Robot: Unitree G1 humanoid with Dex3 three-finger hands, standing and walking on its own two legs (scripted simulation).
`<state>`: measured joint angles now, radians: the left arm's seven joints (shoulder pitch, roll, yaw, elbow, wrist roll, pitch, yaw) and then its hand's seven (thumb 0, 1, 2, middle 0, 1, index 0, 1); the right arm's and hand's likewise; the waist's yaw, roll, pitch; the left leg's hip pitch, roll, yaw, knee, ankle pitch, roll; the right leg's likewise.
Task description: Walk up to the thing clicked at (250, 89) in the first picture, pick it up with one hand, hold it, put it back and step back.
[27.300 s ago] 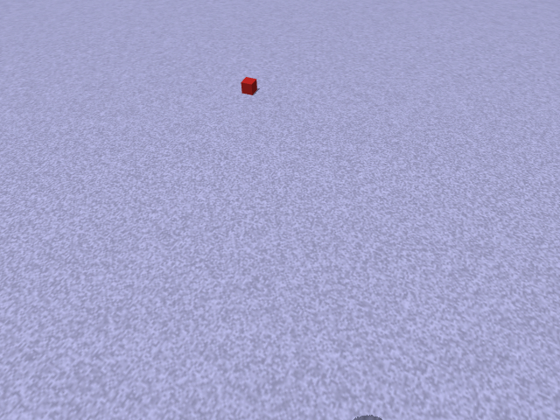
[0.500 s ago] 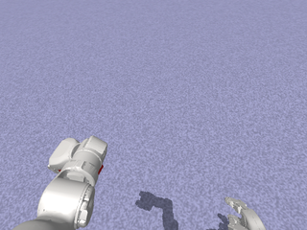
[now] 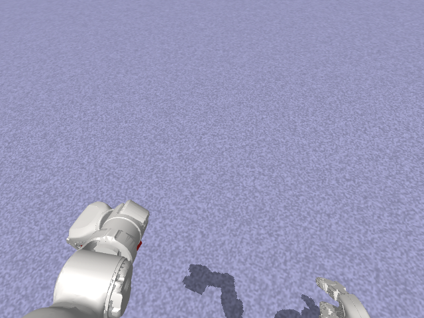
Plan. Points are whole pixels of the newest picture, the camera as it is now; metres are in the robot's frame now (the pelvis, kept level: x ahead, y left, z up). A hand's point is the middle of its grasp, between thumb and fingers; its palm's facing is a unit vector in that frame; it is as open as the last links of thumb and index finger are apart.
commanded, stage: crouch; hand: left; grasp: from above
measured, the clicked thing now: (113, 244) +0.31 +0.24 -0.08
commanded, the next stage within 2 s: lower in 1.88 s
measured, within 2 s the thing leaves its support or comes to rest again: neither
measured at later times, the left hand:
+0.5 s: hand (135, 265) +0.33 +0.24 -0.29, palm faces -0.06 -0.46 -0.89, open 10.6 cm
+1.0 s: hand (153, 266) +0.38 +0.24 -0.47, palm faces -0.07 -0.45 -0.89, open 10.6 cm
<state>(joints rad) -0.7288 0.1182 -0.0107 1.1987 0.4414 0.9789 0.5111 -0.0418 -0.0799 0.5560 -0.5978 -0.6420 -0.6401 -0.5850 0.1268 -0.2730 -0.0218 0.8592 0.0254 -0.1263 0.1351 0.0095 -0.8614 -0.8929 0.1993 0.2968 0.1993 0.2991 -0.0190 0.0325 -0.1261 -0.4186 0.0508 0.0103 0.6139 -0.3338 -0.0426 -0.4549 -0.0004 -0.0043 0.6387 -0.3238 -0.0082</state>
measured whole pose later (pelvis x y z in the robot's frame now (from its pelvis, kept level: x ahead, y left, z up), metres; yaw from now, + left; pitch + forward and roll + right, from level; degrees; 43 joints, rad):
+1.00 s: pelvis -0.10 +0.02 -0.35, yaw -2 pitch +40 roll -3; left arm -1.28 0.54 0.39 1.63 0.54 0.60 0.76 -0.04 -0.14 0.58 -0.67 -0.59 -0.74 -0.48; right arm 0.15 -0.29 -0.01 0.90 -0.12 -0.14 0.24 0.00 -0.91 -0.91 0.20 0.30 0.20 0.30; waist -0.28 0.06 -0.16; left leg -2.13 0.04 -0.08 2.12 -0.68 -0.04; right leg -2.14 0.00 -0.02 2.07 -0.62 0.02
